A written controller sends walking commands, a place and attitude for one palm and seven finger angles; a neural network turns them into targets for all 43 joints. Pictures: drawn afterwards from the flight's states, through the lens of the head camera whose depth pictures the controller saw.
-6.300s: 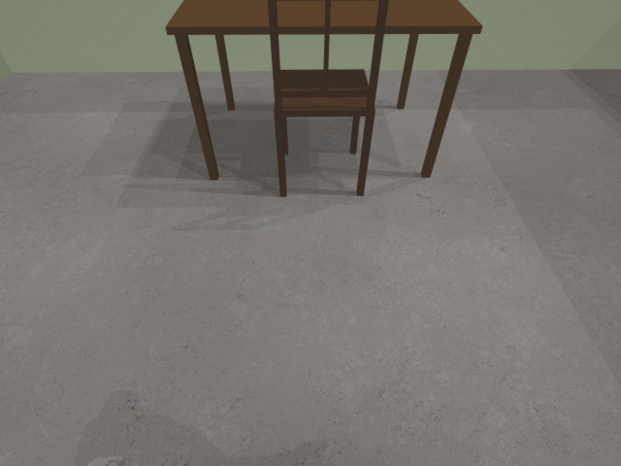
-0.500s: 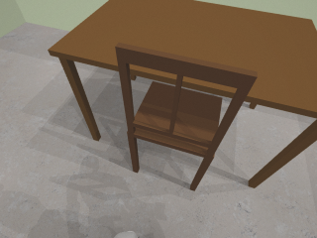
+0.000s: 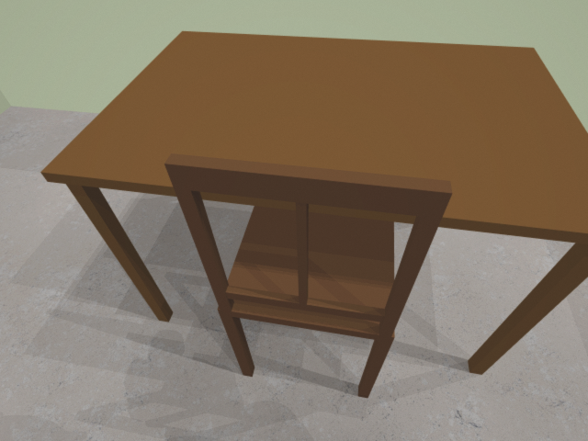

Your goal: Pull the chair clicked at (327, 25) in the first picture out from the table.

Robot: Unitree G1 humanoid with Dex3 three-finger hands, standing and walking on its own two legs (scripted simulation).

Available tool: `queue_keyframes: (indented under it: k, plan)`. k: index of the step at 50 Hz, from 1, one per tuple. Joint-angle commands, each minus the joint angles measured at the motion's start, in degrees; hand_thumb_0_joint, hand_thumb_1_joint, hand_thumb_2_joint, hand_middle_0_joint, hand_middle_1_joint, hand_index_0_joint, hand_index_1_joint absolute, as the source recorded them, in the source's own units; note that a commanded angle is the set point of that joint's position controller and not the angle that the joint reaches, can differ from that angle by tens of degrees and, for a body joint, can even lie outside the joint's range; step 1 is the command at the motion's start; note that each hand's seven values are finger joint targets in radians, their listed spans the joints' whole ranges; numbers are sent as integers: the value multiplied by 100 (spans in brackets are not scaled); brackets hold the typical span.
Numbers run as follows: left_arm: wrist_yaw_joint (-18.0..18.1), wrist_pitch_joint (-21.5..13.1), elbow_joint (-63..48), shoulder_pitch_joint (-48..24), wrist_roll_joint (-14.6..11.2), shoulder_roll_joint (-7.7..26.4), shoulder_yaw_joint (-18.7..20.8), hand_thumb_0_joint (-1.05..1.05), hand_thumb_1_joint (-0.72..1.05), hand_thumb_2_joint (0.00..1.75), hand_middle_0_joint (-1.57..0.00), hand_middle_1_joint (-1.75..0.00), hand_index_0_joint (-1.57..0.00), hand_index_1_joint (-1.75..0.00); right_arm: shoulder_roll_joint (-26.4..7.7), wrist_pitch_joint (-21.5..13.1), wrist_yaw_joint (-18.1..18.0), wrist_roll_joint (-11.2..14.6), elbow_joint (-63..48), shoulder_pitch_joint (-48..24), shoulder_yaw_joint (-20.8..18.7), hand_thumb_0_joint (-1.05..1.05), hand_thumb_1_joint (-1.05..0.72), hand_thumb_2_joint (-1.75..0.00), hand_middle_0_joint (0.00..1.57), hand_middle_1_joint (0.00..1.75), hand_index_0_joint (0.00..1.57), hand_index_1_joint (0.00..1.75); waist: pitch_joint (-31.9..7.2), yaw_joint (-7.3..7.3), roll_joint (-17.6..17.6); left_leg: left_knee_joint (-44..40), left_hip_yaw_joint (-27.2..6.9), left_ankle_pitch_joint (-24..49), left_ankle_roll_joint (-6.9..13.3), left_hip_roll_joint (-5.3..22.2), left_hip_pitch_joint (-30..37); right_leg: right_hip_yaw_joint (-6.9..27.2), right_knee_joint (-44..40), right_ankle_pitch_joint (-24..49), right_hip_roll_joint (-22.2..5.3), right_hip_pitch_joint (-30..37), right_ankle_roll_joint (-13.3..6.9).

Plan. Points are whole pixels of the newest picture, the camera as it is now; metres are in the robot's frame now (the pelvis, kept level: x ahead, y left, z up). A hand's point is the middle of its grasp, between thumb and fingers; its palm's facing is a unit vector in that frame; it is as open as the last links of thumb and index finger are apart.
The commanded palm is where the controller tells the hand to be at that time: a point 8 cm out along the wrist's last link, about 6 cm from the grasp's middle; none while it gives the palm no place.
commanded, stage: come to a stop and stand still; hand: left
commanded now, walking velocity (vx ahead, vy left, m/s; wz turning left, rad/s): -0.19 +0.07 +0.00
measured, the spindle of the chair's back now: (302, 258) +0.44 +0.00 -0.06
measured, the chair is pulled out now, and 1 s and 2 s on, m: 0.00 0.00 0.00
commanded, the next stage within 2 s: look again from close up in 0.66 s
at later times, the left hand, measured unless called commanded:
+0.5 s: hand out of the picture -0.02 +0.18 -0.16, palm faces +0.03 -0.97 -0.26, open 7.4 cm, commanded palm none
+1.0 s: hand out of the picture +0.04 +0.17 -0.15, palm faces +0.01 -0.96 -0.27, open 7.4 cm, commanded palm none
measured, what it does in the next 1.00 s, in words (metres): stands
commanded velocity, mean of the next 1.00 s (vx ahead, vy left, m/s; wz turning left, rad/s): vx -0.01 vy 0.01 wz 0.00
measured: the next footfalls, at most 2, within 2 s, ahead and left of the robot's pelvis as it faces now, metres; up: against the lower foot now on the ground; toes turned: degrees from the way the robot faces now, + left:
none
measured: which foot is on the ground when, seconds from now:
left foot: down 0.00-1.00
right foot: down 0.00-1.00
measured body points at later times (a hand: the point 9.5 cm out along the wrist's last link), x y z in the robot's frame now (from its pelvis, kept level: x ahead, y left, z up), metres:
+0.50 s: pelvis -0.02 -0.01 +0.00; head -0.01 -0.03 +0.45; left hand -0.02 +0.23 -0.14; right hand +0.04 -0.25 -0.16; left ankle -0.05 +0.09 -0.73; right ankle +0.04 -0.10 -0.73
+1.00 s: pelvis +0.00 -0.01 +0.01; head +0.02 -0.05 +0.46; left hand +0.04 +0.22 -0.13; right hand -0.01 -0.23 -0.17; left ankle -0.05 +0.09 -0.73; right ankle +0.04 -0.10 -0.73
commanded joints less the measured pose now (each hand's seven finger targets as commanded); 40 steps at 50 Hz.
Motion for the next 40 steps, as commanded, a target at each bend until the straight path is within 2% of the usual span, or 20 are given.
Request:
queue_keyframes:
  k: [1,2,3,5,7,9,10,11,12,13,14,15,16,18,20,24,26,33,35,40]
  plan:
    - [107,99,-101,404,4,1015,247,0,90,90,-20,-30,-20,-30,-332,77,-49,-10,-65,593,-122,0,-90,-90,20,30,20,30,-473,99,-796,-310,-339,628,-119,375,-245,1256,-608,4032,-1518,787,-708]
    - [106,145,-124,337,7,986,266,0,90,90,-20,-30,-20,-30,-344,90,-44,-29,-60,595,-136,0,-90,-90,20,30,20,30,-415,122,-688,-412,-358,1100,-92,427,-129,1164,-596,3388,-1386,571,-602]
    - [95,184,-151,318,8,921,273,0,90,90,-20,-30,-20,-30,-379,87,-46,-50,-77,560,-145,0,-90,-90,20,30,20,30,-339,135,-370,-493,-452,1671,-35,522,-1,1065,-519,2855,-1184,360,-471]
    - [79,238,-205,277,0,743,259,0,90,90,-20,-30,-20,-30,-469,50,-55,-97,-163,473,-156,0,-90,-90,20,30,20,30,-251,204,273,-913,-778,2668,189,910,-135,649,-197,1887,-672,369,-137]
    - [67,291,-211,322,33,614,248,0,90,90,-20,-30,-20,-30,-596,29,-75,-111,-272,278,-172,0,-90,-90,20,30,20,30,-68,292,451,-1121,-917,2949,404,1137,-280,414,88,755,-379,244,43]
    - [50,334,-176,407,62,545,242,0,90,90,-20,-30,-20,-30,-614,5,-81,-115,-338,144,-172,0,-90,-90,20,30,20,30,53,338,410,-1217,-914,2676,562,1206,-445,396,264,10,-281,196,107]
    - [210,252,-600,576,30,1308,88,0,90,90,-20,-30,-20,-30,-1099,-11,-107,-257,-551,-101,-224,0,-90,-90,20,30,20,30,362,358,339,-1346,-1018,2571,588,684,-541,431,469,-82,107,104,0]
    - [157,286,-499,863,50,794,55,0,90,90,-20,-30,-20,-30,-937,-187,-47,-125,-645,-408,-275,0,-90,-90,20,30,20,30,58,482,23,-976,-1164,2005,538,1256,-784,497,342,-96,-252,-36,31]
    - [132,234,-526,851,62,795,3,0,90,90,-20,-30,-20,-30,-850,-216,-3,-111,-679,-488,-235,0,-90,-90,20,30,20,30,-110,436,-72,-894,-946,1578,471,986,-826,607,-12,318,-350,264,11]
    - [128,176,-569,829,51,806,16,0,90,90,-20,-30,-20,-30,-782,-198,20,-117,-672,-493,-228,0,-90,-90,20,30,20,30,-145,368,-273,-818,-808,928,375,744,-957,698,-255,290,-452,369,-25]
    - [124,135,-601,780,50,863,9,0,90,90,-20,-30,-20,-30,-768,-154,52,-114,-653,-480,-221,0,-90,-90,20,30,20,30,-75,298,-421,-708,-688,465,305,548,-992,909,-476,81,-575,253,-95]
    - [117,121,-663,756,48,1030,36,0,90,90,-20,-30,-20,-30,-730,-86,67,-139,-641,-421,-204,0,-90,-90,20,30,20,30,-54,238,-509,-610,-629,223,289,393,-957,1165,-700,-392,-651,125,-183]
    - [110,99,-687,729,49,1007,36,0,90,90,-20,-30,-20,-30,-708,-50,95,-145,-621,-351,-205,0,-90,-90,20,30,20,30,-9,182,-580,-527,-573,138,277,308,-892,1338,-908,-803,-736,-91,-227]
    - [103,57,-699,687,56,1026,19,0,90,90,-20,-30,-20,-30,-694,-28,137,-141,-576,-224,-183,0,-90,-90,20,30,20,30,65,85,-494,-452,-549,248,277,244,-657,1521,-1184,-1099,-811,-441,-240]
    - [93,33,-674,644,52,1091,14,0,90,90,-20,-30,-20,-30,-697,-14,152,-145,-541,-94,-163,0,-90,-90,20,30,20,30,31,29,-373,-563,-561,276,296,261,-404,1457,-1269,-1089,-742,-505,-181]
    - [69,1,-564,681,45,976,-2,0,90,90,-20,-30,-20,-30,-824,-63,160,-146,-563,-112,-137,0,-90,-90,20,30,20,30,77,59,-208,-897,-658,416,335,379,-405,1178,-1140,-555,-575,-338,-34]
    - [52,2,-512,721,46,978,-8,0,90,90,-20,-30,-20,-30,-881,-60,164,-149,-584,-158,-121,0,-90,-90,20,30,20,30,119,107,-198,-1061,-709,316,344,416,-471,1092,-1165,-518,-507,-209,28]
    - [46,-39,-385,718,26,940,1,0,90,90,-20,-30,-20,-30,-883,-94,151,-159,-467,-29,-68,0,-90,-90,20,30,20,30,82,128,-294,-1142,-697,576,313,425,-377,1059,-1202,-279,-570,12,41]
    - [46,-44,-349,701,15,961,3,0,90,90,-20,-30,-20,-30,-828,-105,146,-156,-411,10,-45,0,-90,-90,20,30,20,30,-18,142,-171,-1200,-715,673,309,475,-309,1015,-1172,-185,-571,120,28]
    - [53,-70,-228,706,-6,926,-5,0,90,90,-20,-30,-20,-30,-790,-151,123,-143,-247,94,5,0,-90,-90,20,30,20,30,-50,191,-180,-1232,-731,1118,298,561,-294,928,-1008,430,-580,360,1]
